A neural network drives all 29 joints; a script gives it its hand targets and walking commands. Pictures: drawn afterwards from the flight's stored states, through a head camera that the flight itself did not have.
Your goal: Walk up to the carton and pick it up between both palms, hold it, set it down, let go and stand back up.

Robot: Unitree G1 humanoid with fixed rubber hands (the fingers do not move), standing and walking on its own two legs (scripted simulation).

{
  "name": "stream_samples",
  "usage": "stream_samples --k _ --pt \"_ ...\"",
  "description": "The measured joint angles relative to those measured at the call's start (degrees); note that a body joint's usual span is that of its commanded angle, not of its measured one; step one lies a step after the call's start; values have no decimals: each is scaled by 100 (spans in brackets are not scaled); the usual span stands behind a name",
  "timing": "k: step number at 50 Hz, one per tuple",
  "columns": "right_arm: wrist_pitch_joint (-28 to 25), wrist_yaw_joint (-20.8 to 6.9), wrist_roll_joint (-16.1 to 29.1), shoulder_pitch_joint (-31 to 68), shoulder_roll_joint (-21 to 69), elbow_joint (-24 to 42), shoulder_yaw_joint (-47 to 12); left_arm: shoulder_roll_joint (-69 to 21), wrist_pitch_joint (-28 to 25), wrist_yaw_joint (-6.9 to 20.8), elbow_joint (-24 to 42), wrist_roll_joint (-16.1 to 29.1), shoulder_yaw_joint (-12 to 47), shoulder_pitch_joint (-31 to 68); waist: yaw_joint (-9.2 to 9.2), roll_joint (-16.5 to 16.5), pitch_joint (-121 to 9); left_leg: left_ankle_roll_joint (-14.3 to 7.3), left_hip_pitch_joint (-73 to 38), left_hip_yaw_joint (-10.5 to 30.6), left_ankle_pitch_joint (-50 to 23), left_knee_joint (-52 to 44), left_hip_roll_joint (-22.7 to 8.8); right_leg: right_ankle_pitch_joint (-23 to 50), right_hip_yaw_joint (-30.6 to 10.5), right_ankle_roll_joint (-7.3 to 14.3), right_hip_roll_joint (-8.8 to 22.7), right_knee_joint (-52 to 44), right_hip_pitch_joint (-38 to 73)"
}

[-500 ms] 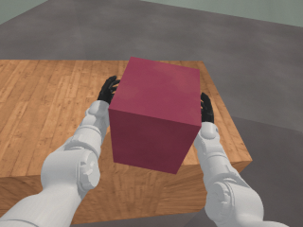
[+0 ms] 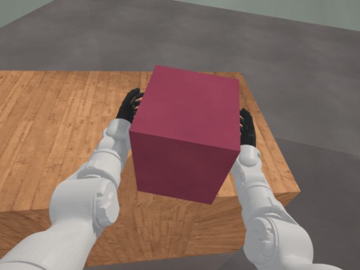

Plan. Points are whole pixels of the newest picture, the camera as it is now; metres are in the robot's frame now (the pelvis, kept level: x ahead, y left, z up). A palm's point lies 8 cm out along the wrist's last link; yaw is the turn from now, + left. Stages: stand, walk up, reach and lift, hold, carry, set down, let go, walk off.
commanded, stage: reach and lift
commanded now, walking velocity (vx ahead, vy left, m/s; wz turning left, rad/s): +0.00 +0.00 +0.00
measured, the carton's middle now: (185, 138) +0.40 -0.06 +0.06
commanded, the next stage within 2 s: none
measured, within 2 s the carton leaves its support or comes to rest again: neither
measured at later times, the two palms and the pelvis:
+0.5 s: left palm (126, 119) +0.42 +0.08 +0.12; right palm (251, 144) +0.34 -0.20 +0.10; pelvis -0.02 +0.00 +0.00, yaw +0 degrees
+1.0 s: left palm (120, 111) +0.40 +0.09 +0.16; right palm (255, 135) +0.34 -0.20 +0.14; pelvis -0.04 -0.01 +0.01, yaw +0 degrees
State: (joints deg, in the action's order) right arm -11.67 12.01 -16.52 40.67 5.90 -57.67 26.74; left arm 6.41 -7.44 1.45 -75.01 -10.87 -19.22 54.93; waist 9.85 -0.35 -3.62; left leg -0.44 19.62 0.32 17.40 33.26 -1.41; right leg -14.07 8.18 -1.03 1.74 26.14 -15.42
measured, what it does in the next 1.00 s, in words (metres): stands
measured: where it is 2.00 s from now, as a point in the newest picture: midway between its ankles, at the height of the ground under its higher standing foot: outside the picture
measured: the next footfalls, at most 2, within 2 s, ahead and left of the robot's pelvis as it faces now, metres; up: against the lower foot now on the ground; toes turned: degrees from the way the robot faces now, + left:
none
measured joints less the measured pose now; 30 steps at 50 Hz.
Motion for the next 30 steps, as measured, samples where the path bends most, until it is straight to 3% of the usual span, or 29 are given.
stream_samples --k 13,30 --pt "-513 112 20 5 0 -43 1 -1 -422 -48 -2 0 111 0 0 0 0 0 37 -1 -109 -84 -17 151 0 12 -29 -169 -1" --pt "-473 115 205 162 -8 -98 11 -1 -55 -63 385 0 170 2 -2 0 0 0 27 -6 -360 -285 -22 378 0 53 -44 -323 -15"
